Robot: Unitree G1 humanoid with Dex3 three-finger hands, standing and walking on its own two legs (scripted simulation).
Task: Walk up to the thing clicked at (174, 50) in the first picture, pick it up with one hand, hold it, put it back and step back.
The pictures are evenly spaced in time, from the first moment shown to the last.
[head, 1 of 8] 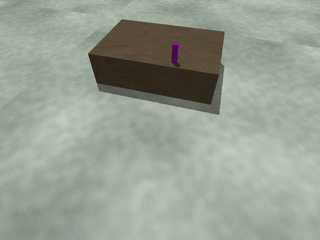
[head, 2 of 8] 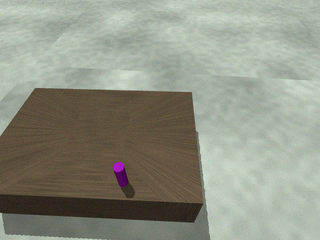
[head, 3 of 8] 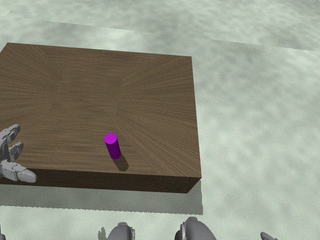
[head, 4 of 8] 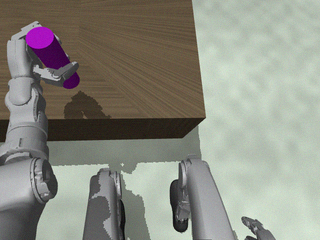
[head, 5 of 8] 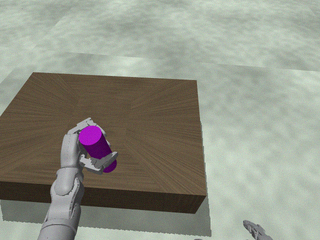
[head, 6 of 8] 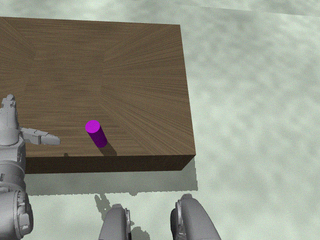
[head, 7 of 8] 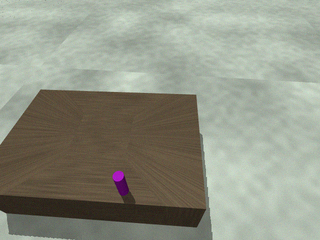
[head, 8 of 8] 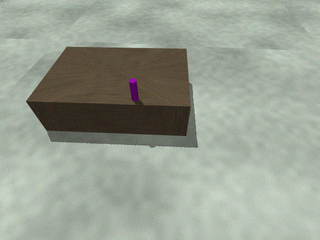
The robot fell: no
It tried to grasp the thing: yes
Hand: left
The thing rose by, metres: 0.38
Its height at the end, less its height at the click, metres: +0.00
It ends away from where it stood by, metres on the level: 0.03
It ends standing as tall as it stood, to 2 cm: yes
